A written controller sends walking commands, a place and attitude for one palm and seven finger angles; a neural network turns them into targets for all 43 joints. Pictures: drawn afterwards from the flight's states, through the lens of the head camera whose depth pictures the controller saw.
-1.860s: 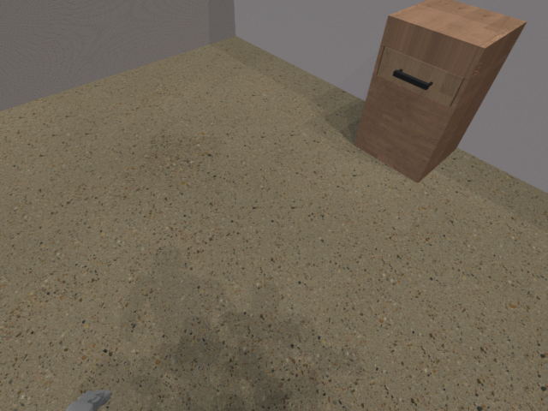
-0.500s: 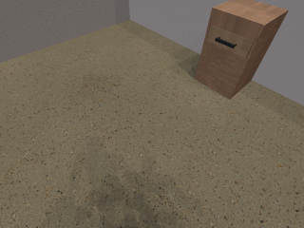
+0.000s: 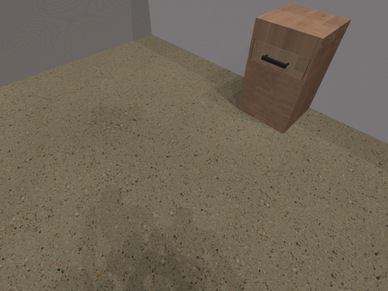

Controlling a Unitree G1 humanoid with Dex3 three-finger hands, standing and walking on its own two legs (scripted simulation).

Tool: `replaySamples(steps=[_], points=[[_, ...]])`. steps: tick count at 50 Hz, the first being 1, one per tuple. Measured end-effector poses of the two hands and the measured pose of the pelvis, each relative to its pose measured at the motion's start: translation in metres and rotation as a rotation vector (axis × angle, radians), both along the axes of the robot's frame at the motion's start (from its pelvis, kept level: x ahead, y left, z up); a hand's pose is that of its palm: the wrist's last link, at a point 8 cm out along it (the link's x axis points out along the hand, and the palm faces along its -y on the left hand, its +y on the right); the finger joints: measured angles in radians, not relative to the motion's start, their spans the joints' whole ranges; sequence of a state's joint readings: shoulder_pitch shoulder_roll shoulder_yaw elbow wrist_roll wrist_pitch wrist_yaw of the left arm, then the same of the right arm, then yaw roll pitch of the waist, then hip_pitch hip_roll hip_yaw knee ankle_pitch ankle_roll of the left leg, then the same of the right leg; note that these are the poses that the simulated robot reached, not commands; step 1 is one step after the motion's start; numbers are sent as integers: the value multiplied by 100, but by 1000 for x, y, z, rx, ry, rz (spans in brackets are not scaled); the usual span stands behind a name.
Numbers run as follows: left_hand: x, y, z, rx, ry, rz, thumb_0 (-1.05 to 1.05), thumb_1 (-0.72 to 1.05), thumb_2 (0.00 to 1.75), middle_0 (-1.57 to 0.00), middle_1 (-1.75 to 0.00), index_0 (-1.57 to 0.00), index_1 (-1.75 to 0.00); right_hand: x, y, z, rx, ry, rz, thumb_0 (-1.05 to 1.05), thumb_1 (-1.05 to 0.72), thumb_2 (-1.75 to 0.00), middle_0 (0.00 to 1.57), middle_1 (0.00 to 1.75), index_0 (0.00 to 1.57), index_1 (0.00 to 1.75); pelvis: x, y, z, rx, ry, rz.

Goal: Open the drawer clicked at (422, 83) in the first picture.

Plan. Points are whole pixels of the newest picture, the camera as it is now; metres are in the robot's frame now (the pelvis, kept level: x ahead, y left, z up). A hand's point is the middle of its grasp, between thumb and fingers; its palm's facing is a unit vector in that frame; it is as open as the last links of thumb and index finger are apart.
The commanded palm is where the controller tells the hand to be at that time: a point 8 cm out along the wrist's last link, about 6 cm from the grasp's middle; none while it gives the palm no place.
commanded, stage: walk to a spot facing it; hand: left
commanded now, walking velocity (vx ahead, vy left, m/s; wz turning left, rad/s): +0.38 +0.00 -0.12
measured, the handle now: (275, 60) +1.51 -0.44 -0.24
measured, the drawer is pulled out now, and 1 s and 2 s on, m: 0.00 0.00 0.00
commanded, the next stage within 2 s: turn to face it in 1.40 s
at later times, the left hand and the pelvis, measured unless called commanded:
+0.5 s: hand out of the picture +0.10 +0.19 -0.19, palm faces +0.05 -0.99 -0.16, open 7.4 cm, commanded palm none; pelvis +0.21 +0.03 -0.02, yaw -3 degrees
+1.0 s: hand (160, 160) +0.56 +0.16 -0.16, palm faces -0.19 -0.97 -0.16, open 7.4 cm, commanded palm none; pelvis +0.44 +0.01 +0.00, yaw -9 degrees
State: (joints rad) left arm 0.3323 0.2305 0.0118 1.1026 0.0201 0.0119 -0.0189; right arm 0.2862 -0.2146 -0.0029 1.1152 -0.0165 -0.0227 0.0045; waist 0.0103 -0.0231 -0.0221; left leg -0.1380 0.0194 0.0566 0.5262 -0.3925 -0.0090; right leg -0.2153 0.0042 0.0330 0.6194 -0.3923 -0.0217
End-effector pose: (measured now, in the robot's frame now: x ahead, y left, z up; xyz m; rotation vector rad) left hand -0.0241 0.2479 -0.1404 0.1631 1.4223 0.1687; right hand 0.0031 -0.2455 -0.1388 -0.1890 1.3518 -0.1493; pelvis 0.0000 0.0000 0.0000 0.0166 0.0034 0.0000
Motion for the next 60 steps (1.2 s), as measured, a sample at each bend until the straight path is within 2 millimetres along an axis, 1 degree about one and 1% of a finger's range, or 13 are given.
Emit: replaySamples(steps=[5, 8, 11, 16, 21, 23, 26, 32, 37, 45, 53, 56, 60], points=[[25, -26, -2, -12, 11, 15, 1, 91, 90, -20, -30, -20, -30, -16, 2, -13, 38, 124, -58, 0, -91, -90, 20, 30, 20, 30, 34, -12, -7, -20, 4, 7], [31, -37, 3, -7, -6, 54, 1, 91, 90, -20, -30, -20, -30, 3, 2, -8, 49, 175, -41, 0, -91, -90, 20, 30, 20, 29, 55, -16, -2, -6, 7, -3], [26, -46, 9, -17, 65, 69, 0, 91, 90, -20, -30, -20, -30, 50, 1, -3, 47, 119, -34, 1, -91, -90, 20, 30, 20, 29, 77, -15, 4, 2, 8, -23], [22, -52, 17, -55, 232, 74, 0, 90, 90, -20, -30, -20, -30, 163, 9, 1, 50, -76, -21, 1, -91, -90, 20, 30, 20, 29, 118, -3, 4, -7, 15, -41], [55, -36, 3, -74, 312, 94, 1, 90, 90, -20, -30, -20, -30, 275, 32, 1, 41, -248, 25, 0, -91, -90, 19, 30, 20, 29, 173, 15, -12, -20, 6, -41], [82, -22, -10, -76, 309, 90, 1, 90, 90, -20, -30, -20, -30, 304, 40, -3, 20, -295, 25, 0, -91, -90, 20, 30, 20, 29, 198, 25, -22, -30, -3, -42], [147, 0, -20, -60, 211, 66, 1, 90, 90, -20, -30, -20, -30, 316, 49, 0, 10, -284, 0, 0, -91, -90, 20, 30, 20, 29, 223, 33, -19, -21, -25, -62], [308, 22, -8, -48, -97, -19, 1, 91, 90, -20, -30, -19, -30, 302, 52, 14, -25, -169, -85, -2, -95, -90, 20, 30, 20, 30, 270, 44, 2, -15, -34, -74], [406, 22, 9, -50, -231, -65, 1, 92, 90, -19, -29, -19, -30, 289, 56, 16, -14, -59, -142, -1, -94, -90, 20, 30, 20, 29, 311, 45, 11, -5, -19, -83], [514, -4, 14, -63, -217, -169, 1, 91, 90, -19, -30, -19, -30, 279, 75, 15, 45, 114, -270, 0, -92, -90, 20, 30, 20, 29, 384, 29, 13, -6, -3, -119], [632, -67, -3, -82, -240, -278, 1, 91, 90, -19, -30, -19, -30, 292, 77, 7, 124, 330, -381, 0, -91, -90, 20, 30, 20, 29, 471, -13, -7, -17, 13, -160], [655, -83, -3, -85, -279, -249, 1, 91, 90, -20, -30, -19, -30, 325, 60, 4, 136, 347, -371, 0, -91, -90, 20, 30, 20, 29, 497, -28, -8, -22, -2, -158], [668, -74, 10, -30, -285, -157, -2, 94, 90, -20, -30, -20, -30, 411, 21, 2, 97, 216, -311, 1, -91, -90, 20, 30, 20, 29, 532, -39, 3, -22, -13, -151]])
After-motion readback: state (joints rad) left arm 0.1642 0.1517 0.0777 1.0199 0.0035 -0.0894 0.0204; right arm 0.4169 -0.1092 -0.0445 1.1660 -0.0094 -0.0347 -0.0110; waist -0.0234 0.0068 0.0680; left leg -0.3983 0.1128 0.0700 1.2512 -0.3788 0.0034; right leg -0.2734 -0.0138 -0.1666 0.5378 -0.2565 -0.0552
